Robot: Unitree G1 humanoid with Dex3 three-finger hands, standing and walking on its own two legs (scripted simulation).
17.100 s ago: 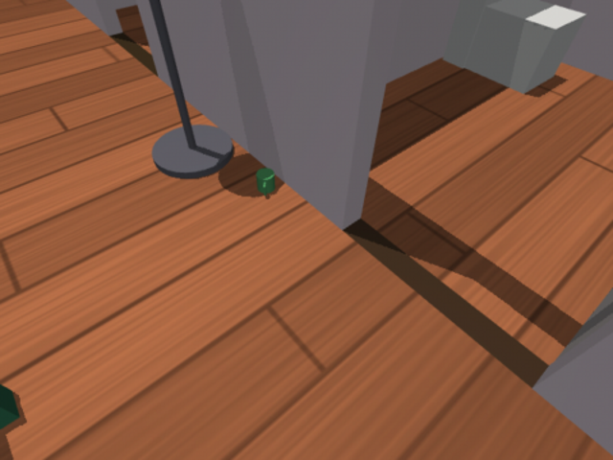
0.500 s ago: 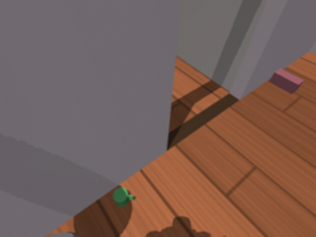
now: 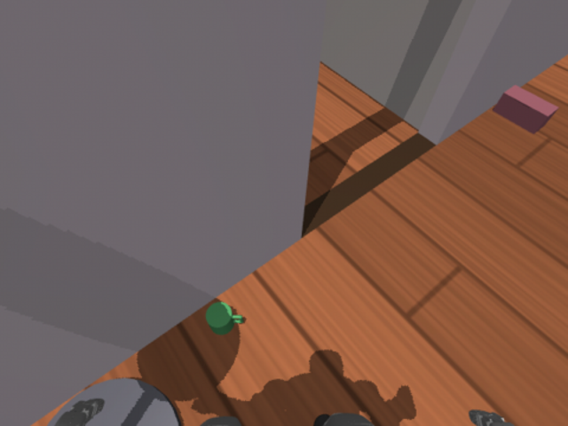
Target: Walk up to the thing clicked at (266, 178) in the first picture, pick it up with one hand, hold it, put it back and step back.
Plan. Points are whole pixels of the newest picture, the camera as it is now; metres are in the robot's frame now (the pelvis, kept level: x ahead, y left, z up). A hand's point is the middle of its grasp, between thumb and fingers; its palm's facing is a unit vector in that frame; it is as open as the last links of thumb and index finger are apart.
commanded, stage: walk up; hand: left
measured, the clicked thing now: (225, 318) +0.48 +0.20 -0.73
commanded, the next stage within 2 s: none
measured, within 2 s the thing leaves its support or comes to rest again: neither
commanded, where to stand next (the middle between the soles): +0.11 -0.02 m, yaw +2 degrees
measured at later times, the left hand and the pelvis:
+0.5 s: hand out of the picture +0.02 +0.29 -0.17, palm faces -0.13 -0.91 -0.39, open 7.4 cm; pelvis -0.12 +0.03 -0.01, yaw -4 degrees
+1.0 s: hand out of the picture -0.15 +0.27 -0.16, palm faces +0.00 -0.93 -0.36, open 7.4 cm; pelvis -0.27 +0.01 -0.01, yaw +1 degrees
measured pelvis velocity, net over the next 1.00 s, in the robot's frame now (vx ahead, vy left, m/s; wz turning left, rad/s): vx -0.27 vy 0.01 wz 0.01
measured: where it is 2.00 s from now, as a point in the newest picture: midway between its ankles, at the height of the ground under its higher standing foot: outside the picture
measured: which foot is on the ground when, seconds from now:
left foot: down 0.00-0.00, up 0.02-0.14, down 0.16-0.58, up 0.60-0.88, down 0.90-1.00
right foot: down 0.00-0.16, up 0.18-0.54, down 0.56-0.92, up 0.94-1.00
